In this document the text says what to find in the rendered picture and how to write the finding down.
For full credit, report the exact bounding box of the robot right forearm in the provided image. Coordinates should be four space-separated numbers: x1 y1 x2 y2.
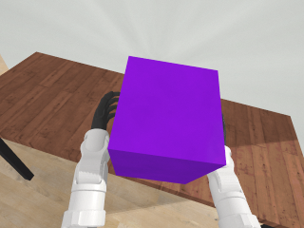
207 145 261 228

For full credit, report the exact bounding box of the carton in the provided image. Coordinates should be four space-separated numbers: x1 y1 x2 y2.
107 56 227 184

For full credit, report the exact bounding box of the robot left hand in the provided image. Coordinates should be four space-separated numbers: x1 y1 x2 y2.
90 91 121 131

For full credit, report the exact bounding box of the table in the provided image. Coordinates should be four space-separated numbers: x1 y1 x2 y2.
0 51 304 228

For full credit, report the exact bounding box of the robot left forearm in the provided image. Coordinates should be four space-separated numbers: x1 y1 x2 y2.
61 128 110 228

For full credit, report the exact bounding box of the robot right hand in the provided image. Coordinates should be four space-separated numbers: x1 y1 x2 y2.
221 113 226 146

